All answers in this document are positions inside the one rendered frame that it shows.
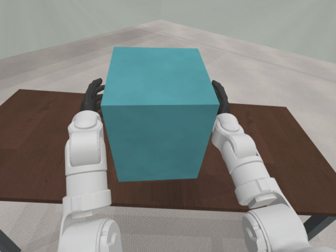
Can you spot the robot left upper arm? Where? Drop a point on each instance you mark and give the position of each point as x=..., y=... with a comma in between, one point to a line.
x=98, y=235

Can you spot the carton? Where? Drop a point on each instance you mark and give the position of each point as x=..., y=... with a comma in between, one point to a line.
x=159, y=108

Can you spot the left robot forearm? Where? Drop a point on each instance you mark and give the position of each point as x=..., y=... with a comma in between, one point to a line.
x=85, y=168

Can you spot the robot left hand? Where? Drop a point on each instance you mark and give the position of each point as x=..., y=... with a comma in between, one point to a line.
x=91, y=97

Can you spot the robot right hand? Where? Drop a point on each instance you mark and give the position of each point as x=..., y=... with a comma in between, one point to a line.
x=222, y=98

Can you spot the right robot forearm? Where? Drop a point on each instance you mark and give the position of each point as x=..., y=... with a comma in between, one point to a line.
x=254, y=186

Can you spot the robot right upper arm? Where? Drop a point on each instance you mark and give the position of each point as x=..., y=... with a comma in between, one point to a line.
x=276, y=228

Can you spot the table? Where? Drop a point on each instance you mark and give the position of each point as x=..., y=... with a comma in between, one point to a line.
x=34, y=132

